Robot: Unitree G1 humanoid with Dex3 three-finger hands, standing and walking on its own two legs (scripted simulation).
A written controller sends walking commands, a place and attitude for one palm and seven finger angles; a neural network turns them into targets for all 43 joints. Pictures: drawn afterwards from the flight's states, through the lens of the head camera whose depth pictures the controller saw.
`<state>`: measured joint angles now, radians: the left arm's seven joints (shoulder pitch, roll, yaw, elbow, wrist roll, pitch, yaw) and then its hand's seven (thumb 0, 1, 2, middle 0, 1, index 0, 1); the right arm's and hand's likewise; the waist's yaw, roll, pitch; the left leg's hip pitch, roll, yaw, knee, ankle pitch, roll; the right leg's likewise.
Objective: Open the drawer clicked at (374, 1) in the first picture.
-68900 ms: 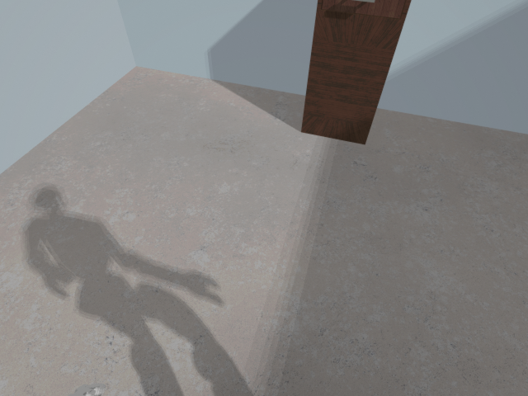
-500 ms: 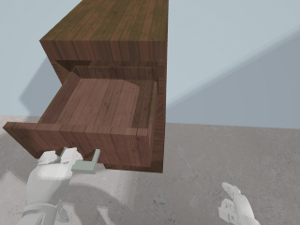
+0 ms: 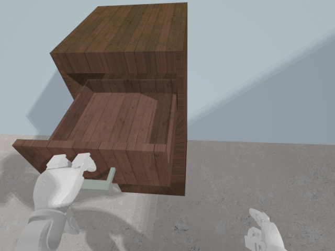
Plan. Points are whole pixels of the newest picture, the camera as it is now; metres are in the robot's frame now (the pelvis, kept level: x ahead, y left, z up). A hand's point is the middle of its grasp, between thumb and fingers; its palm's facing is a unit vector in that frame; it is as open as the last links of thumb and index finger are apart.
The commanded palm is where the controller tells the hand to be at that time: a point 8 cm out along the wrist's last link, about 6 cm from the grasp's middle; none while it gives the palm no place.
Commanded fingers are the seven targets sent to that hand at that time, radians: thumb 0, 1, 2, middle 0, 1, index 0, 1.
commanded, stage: lift the hand off the handle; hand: left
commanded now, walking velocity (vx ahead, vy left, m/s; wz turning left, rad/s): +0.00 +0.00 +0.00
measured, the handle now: (92, 178) +0.26 +0.23 +0.05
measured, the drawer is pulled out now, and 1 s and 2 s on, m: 0.30 0.30 0.30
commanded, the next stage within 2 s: draw the hand back to the body in 0.98 s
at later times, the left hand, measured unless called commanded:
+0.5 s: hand (59, 178) +0.21 +0.26 +0.12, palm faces +0.06 -0.06 -1.00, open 13.3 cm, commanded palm +0.19 +0.25 +0.20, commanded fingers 0.00 -0.50 0.30 -0.30 -1.20 -0.30 -1.20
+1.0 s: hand (56, 148) +0.24 +0.25 +0.19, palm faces +0.11 -0.05 -0.99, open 13.8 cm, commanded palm +0.20 +0.24 +0.25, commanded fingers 0.00 -0.50 0.30 -0.30 -1.20 -0.30 -1.20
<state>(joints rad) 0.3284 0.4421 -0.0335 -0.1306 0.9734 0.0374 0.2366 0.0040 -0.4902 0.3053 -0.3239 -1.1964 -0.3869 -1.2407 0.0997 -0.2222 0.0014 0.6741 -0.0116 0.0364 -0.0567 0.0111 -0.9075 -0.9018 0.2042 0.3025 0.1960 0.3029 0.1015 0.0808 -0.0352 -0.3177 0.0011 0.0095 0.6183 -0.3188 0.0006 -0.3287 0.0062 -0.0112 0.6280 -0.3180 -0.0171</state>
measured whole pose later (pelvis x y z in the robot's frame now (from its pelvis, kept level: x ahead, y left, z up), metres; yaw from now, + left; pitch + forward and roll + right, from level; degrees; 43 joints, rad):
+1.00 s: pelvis -0.01 +0.00 +0.02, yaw +1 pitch -4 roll +0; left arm 0.09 0.59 0.03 -0.36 0.80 0.17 -0.15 0.00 -0.49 0.31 -0.32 -1.20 -0.32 -1.21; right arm 0.04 -0.26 0.06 0.64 0.04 0.08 -0.01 0.01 -0.91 -0.90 0.20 0.30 0.20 0.30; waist 0.11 0.14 0.01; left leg -0.13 -0.01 0.00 0.40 -0.20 0.01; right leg -0.15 -0.01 -0.02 0.43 -0.22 -0.01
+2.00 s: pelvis +0.01 +0.00 +0.02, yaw +0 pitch -6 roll -1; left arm 0.33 0.33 0.33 -0.52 -0.06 -0.15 0.09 0.00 -0.23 0.42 -0.30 -1.02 -0.29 -1.03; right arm 0.19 -0.19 0.06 0.65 -0.01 -0.15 -0.07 0.01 -0.90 -0.90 0.21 0.30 0.20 0.30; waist 0.07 0.04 0.06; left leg -0.08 0.01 0.00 0.42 -0.24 0.00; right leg -0.07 0.02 -0.02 0.38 -0.22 -0.02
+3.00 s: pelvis -0.01 +0.01 +0.01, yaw +0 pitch +0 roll -1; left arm 0.53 0.37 0.41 -0.59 -0.05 -0.19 0.09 0.02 0.89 0.90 -0.21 -0.30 -0.21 -0.31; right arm 0.18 -0.24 0.00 0.58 0.01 -0.07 -0.05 0.01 -0.91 -0.90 0.21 0.30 0.20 0.30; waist 0.02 0.05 0.00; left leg -0.25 0.02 0.01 0.49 -0.24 0.00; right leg -0.22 0.03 -0.01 0.41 -0.19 -0.01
